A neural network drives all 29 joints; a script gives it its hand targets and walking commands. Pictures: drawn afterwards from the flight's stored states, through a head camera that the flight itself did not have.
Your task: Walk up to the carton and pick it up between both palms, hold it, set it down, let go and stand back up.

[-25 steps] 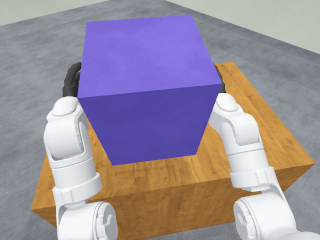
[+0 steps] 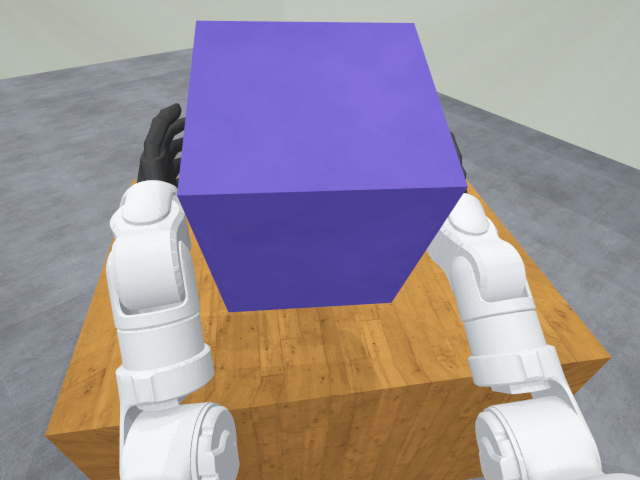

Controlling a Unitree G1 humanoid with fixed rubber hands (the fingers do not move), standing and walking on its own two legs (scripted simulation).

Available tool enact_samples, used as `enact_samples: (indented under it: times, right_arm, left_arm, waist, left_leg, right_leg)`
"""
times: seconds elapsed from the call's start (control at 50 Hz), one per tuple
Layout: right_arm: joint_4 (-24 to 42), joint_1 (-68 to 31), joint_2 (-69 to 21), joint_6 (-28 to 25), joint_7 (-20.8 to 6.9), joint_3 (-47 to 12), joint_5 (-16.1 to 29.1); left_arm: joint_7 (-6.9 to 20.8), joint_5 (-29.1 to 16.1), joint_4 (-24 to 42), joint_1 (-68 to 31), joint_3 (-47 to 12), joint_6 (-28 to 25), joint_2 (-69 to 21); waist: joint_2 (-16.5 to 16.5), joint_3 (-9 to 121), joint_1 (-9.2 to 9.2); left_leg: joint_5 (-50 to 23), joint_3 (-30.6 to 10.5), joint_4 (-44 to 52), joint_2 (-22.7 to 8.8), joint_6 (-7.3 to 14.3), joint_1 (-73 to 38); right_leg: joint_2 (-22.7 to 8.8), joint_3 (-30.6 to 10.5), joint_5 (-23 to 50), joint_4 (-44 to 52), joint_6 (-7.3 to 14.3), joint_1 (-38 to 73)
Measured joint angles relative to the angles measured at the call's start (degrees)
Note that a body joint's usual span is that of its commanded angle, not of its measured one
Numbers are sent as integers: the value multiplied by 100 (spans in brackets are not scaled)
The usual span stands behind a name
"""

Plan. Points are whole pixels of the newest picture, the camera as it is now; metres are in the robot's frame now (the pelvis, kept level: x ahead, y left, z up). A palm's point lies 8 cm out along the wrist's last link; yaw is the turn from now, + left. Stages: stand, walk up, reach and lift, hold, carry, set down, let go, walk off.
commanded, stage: hold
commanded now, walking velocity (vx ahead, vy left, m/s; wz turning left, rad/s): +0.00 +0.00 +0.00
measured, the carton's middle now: (310, 185) +0.37 -0.02 +0.24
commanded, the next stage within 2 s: none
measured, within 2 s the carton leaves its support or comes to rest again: neither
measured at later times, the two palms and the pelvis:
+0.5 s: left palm (169, 198) +0.36 +0.13 +0.24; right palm (437, 210) +0.34 -0.17 +0.21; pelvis -0.02 -0.01 +0.00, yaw +1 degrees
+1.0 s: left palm (165, 203) +0.36 +0.14 +0.23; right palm (430, 208) +0.35 -0.16 +0.21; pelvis -0.02 +0.00 +0.00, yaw +1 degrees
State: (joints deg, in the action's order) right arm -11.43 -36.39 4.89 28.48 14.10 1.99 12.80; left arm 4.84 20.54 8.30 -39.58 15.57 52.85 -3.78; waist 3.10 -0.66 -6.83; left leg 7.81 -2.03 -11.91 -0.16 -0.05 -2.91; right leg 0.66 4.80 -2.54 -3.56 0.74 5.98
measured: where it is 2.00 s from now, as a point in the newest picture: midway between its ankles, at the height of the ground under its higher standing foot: outside the picture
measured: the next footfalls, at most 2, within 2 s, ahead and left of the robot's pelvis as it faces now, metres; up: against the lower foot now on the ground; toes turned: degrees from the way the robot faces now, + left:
none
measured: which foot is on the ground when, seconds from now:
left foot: down 0.00-1.00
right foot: down 0.00-1.00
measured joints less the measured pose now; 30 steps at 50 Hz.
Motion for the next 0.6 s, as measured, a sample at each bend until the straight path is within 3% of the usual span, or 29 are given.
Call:
enact_samples:
  times: [0.08, 0.16, 0.36, 0.6]
  right_arm:
    - [-938, -358, 34, 25, -150, 144, 10]
    - [-1421, -555, -72, -32, -191, 287, 38]
    - [-556, -57, -161, -292, 60, 19, 33]
    - [-1291, -481, -212, -293, -231, 479, -354]
  left_arm:
    - [-56, 91, -973, -454, 123, 35, 76]
    - [-82, 119, -1301, -487, 155, -8, 159]
    - [-101, -260, -460, 186, -87, -364, 259]
    - [-239, -164, -1461, -603, -8, -361, 293]
  waist:
    - [194, 16, 72]
    - [263, -120, 70]
    - [52, -161, -98]
    - [154, -155, 63]
  left_leg:
    - [96, 18, -121, -56, -36, -166]
    - [95, -25, -228, -81, -74, -57]
    - [-34, -195, -328, -20, -63, 521]
    - [-17, -120, -378, -36, -49, 488]
  right_leg:
    - [44, -19, -205, -340, 51, 50]
    - [66, 24, -229, -457, 73, -45]
    - [18, 194, -74, -391, 43, -484]
    - [24, 122, -122, -549, 54, -528]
